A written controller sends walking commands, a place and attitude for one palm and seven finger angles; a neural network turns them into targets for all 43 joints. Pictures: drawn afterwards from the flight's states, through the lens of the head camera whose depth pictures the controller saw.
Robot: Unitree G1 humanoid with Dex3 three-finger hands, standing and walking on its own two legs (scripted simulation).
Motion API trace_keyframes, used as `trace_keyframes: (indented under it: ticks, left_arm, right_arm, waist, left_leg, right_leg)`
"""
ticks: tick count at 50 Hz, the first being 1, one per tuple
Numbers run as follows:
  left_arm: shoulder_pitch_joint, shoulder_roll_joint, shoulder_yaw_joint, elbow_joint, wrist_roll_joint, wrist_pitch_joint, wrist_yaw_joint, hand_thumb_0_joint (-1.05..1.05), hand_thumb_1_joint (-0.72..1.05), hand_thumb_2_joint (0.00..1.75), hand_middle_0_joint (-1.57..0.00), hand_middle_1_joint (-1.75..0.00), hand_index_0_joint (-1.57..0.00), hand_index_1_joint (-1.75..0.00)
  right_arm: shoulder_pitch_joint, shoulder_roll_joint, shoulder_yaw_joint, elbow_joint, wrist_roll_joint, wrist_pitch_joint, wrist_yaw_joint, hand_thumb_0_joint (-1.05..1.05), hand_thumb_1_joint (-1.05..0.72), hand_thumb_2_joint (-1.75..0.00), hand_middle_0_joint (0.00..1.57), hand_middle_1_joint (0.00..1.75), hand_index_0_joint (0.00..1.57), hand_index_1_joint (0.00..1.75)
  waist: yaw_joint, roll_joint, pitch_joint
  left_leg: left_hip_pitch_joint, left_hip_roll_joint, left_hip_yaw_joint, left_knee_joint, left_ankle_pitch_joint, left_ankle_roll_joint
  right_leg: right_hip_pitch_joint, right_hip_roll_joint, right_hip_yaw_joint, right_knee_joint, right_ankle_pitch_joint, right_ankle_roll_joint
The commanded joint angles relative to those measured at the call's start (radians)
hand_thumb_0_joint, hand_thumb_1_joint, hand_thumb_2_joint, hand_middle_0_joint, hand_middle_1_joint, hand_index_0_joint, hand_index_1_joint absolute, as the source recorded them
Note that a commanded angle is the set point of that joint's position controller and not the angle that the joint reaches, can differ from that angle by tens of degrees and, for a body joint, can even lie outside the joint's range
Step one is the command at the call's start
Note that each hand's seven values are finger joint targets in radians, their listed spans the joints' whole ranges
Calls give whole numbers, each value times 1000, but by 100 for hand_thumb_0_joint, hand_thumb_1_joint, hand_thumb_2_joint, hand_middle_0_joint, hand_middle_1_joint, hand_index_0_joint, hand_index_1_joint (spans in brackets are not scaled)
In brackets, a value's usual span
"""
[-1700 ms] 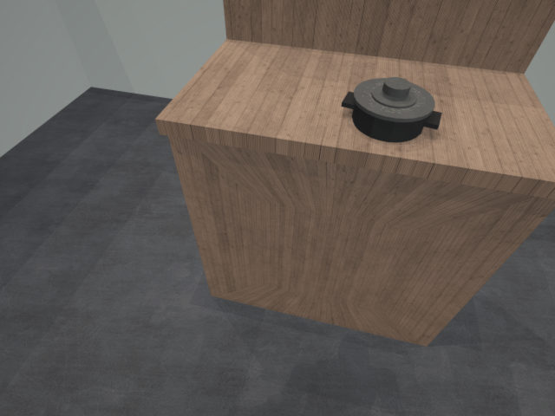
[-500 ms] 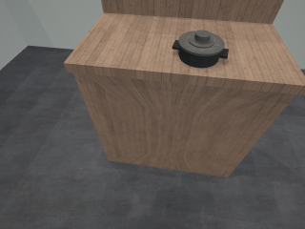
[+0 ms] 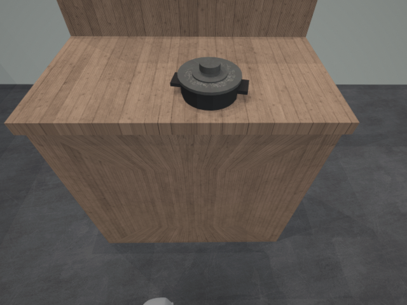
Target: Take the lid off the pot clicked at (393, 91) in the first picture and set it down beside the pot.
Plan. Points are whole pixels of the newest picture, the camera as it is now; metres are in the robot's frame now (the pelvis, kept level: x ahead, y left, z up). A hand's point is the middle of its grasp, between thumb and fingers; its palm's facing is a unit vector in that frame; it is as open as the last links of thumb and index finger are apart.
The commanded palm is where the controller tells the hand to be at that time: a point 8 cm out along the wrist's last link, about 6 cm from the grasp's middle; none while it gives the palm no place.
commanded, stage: take the last steps up to it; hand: left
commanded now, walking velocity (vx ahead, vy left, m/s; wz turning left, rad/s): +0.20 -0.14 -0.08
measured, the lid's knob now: (209, 65) +0.62 +0.02 +0.16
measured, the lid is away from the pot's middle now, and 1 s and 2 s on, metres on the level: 0.00 0.00 0.00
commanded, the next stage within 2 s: come to a stop and stand still in 0.16 s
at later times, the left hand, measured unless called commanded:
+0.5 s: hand (152, 272) +0.23 +0.14 -0.18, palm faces -0.03 -0.97 -0.25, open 7.3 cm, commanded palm none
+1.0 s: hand out of the picture +0.15 +0.19 -0.18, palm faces +0.09 -0.98 -0.20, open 7.4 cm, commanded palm none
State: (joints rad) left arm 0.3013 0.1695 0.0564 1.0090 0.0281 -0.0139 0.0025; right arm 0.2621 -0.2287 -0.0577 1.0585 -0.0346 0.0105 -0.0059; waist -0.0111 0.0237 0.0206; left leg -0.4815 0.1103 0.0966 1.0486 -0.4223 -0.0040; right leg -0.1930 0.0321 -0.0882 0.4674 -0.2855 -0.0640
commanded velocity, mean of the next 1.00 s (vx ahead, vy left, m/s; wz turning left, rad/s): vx -0.01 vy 0.00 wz -0.01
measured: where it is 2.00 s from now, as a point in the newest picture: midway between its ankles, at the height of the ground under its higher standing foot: outside the picture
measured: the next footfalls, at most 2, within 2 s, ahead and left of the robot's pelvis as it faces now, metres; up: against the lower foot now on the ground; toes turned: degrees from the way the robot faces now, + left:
left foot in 0.16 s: +0.15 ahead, +0.10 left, +0.00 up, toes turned +7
right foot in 0.48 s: +0.24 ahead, -0.20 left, +0.00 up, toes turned -7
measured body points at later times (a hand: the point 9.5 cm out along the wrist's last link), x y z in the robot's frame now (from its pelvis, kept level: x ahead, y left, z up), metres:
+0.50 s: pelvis +0.14 -0.06 -0.01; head +0.19 -0.06 +0.44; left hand +0.23 +0.19 -0.16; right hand +0.10 -0.27 -0.17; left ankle +0.12 +0.10 -0.74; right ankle +0.20 -0.20 -0.74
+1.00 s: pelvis +0.10 -0.01 +0.00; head +0.11 +0.02 +0.45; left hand +0.14 +0.24 -0.17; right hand +0.18 -0.25 -0.13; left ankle +0.09 +0.07 -0.74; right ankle +0.15 -0.18 -0.69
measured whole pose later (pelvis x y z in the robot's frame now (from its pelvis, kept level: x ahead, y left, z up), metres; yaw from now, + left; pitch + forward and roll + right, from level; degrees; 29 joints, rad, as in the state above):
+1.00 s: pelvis +0.10 -0.01 +0.00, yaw +1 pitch -1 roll -2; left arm 0.23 0.24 0.07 0.97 0.03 0.07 0.02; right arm 0.20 -0.16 -0.02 0.95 -0.04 0.02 -0.01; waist 0.01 -0.06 0.03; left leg -0.23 0.01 0.03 0.55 -0.31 0.04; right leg -0.49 -0.02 0.03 0.91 -0.36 0.04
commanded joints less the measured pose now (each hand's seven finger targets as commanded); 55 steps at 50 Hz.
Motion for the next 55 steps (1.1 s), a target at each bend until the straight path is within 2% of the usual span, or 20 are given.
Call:
trace_keyframes:
  ticks: [1,4,6,7,8,9,11,16,20,23,24,25,32,39,42,43,44,45,48,55]
  left_arm:
    - [42,159,21,-25,5,-21,5,0,90,90,-20,-30,-20,-30]
    - [44,148,20,-8,-2,-14,-1,0,90,90,-20,-30,-20,-30]
    - [37,114,16,-14,-9,-7,-6,0,90,90,-20,-30,-20,-30]
    - [75,59,12,-29,-14,-3,-17,0,90,90,-20,-30,-20,-30]
    - [65,63,9,-58,-7,-8,-21,0,90,90,-20,-30,-20,-30]
    - [18,93,19,-57,10,-2,-19,0,90,90,-20,-30,-20,-30]
    - [-20,71,21,-58,14,4,-23,0,90,90,-20,-30,-20,-30]
    - [16,1,3,-41,-8,35,-14,0,90,90,-20,-30,-20,-30]
    - [-21,29,-2,-57,-9,27,5,0,90,90,-20,-30,-20,-30]
    - [60,130,26,-50,-1,7,17,0,90,90,-20,-30,-20,-30]
    - [50,227,45,-57,11,-2,29,0,90,90,-20,-30,-20,-30]
    - [86,259,47,-65,3,2,26,0,90,90,-20,-30,-20,-30]
    - [-71,206,49,-117,0,22,67,0,90,90,-20,-30,-20,-30]
    - [-108,241,53,-158,20,36,51,0,90,90,-20,-30,-20,-30]
    - [-143,224,44,-167,8,53,37,0,90,90,-20,-30,-20,-30]
    - [-133,174,29,-165,-2,60,31,0,90,90,-20,-30,-20,-30]
    - [-116,88,14,-174,-13,63,26,0,90,90,-20,-30,-20,-30]
    - [-132,105,9,-185,-6,67,28,0,90,90,-20,-30,-20,-30]
    - [-62,127,23,-103,1,54,6,0,90,90,-20,-30,-20,-30]
    - [-55,101,7,-67,-5,39,-3,0,90,90,-20,-30,-20,-30]
  right_arm:
    - [-35,-6,1,-94,12,-39,4,0,-90,-90,20,30,20,30]
    - [10,-3,5,-81,12,-57,-9,0,-90,-90,20,30,20,30]
    - [177,-44,-6,-21,8,-71,-26,0,-90,-90,20,30,20,30]
    - [278,-152,-29,1,-7,-79,-40,0,-90,-90,20,30,20,30]
    - [317,-213,-34,-1,-2,-69,-48,0,-90,-90,20,30,20,30]
    - [262,-178,-29,-5,2,-63,-49,0,-90,-90,20,30,20,30]
    - [145,-98,-7,-37,2,-72,-49,0,-90,-90,20,30,20,30]
    - [63,-65,9,-38,7,-74,-52,0,-90,-90,20,30,20,30]
    - [71,-70,-9,-31,10,-36,-44,0,-90,-90,20,30,20,30]
    - [69,-68,-30,-49,13,-9,-33,0,-90,-90,20,30,20,30]
    - [118,-4,-25,-62,20,-1,-26,0,-90,-90,20,30,20,30]
    - [117,0,-29,-76,27,12,-30,0,-90,-90,20,30,20,30]
    - [-28,-35,-34,-99,12,60,-14,0,-90,-90,20,30,20,30]
    - [-46,-27,-21,-146,16,41,9,0,-90,-90,20,30,20,30]
    - [85,-26,-12,-116,20,14,6,0,-90,-90,20,30,20,30]
    - [101,-71,-14,-114,15,5,3,0,-90,-90,20,30,20,30]
    - [58,-153,-24,-141,-2,-3,1,0,-90,-90,20,30,20,30]
    - [-26,-192,-23,-182,-4,2,-8,0,-90,-90,20,30,20,30]
    - [-113,-109,6,-171,-3,-18,-27,0,-90,-90,20,30,20,30]
    - [92,-69,8,-82,12,-42,-51,0,-90,-90,20,30,20,30]
  waist:
    - [-2,-112,43]
    - [-21,-109,30]
    - [-87,-28,-19]
    - [-108,219,-79]
    - [-104,284,-82]
    - [-93,137,-14]
    - [-37,97,106]
    - [24,109,18]
    - [-5,175,20]
    - [37,32,-66]
    - [23,-216,-121]
    - [54,-252,-166]
    - [36,-206,-104]
    - [32,-251,-77]
    - [-29,-211,-75]
    - [-41,-44,-46]
    - [-39,290,15]
    - [-26,273,66]
    - [33,117,93]
    - [-31,53,30]
  left_leg:
    - [-5,-8,18,-194,47,2]
    - [130,-34,55,-389,126,8]
    - [407,-22,21,-562,222,22]
    - [573,229,-350,-690,236,119]
    - [596,435,-622,-798,258,236]
    - [456,422,-578,-825,154,243]
    - [287,356,-448,-852,176,219]
    - [246,175,-33,-727,844,133]
    - [286,149,-34,-638,835,110]
    - [238,65,-1,-453,502,18]
    - [67,-50,53,-266,69,-34]
    - [80,-103,-11,-93,-241,-30]
    - [-49,-93,-144,230,-51,-56]
    - [122,-101,-63,-160,-56,-27]
    - [379,-125,-7,-537,102,-8]
    - [404,-55,-118,-681,27,6]
    - [287,172,-438,-869,-167,74]
    - [115,253,-553,-942,-233,147]
    - [148,147,-403,-915,-146,135]
    - [452,164,-291,-833,405,160]
  right_leg:
    - [-7,-247,235,-244,92,-172]
    - [1,-204,194,-154,196,-138]
    - [-103,-124,130,104,238,-78]
    - [-297,-21,59,389,13,-6]
    - [-444,12,67,640,-295,17]
    - [-467,-45,134,762,-250,18]
    - [-495,-114,158,819,-120,41]
    - [-259,-119,62,456,-23,93]
    - [-152,-72,-15,208,24,89]
    - [48,-141,42,13,463,86]
    - [175,-360,277,21,871,4]
    - [136,-485,296,-13,1083,-95]
    - [36,-407,227,-44,743,-130]
    - [-81,-364,239,-144,160,-96]
    - [-230,-277,184,-102,-106,-8]
    - [-316,-203,124,31,-208,42]
    - [-403,-76,24,262,-261,107]
    - [-373,-77,105,368,-254,106]
    - [-370,-49,158,563,-72,98]
    - [-406,-70,134,488,-62,107]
